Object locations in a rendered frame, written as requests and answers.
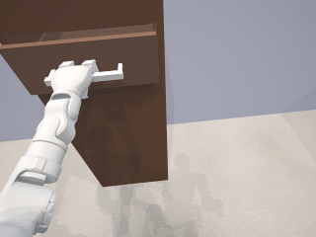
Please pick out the robot left hand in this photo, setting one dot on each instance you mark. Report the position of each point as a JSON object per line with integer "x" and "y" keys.
{"x": 74, "y": 78}

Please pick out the cabinet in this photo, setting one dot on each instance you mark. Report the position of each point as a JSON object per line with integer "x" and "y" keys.
{"x": 121, "y": 132}

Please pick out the drawer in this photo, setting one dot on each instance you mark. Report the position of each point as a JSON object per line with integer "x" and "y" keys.
{"x": 134, "y": 46}

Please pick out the handle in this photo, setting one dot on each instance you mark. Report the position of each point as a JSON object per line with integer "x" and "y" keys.
{"x": 97, "y": 76}

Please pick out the robot left upper arm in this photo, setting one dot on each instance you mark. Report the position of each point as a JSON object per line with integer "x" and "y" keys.
{"x": 26, "y": 210}

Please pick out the left robot forearm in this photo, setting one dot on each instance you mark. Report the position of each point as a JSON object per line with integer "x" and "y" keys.
{"x": 42, "y": 161}

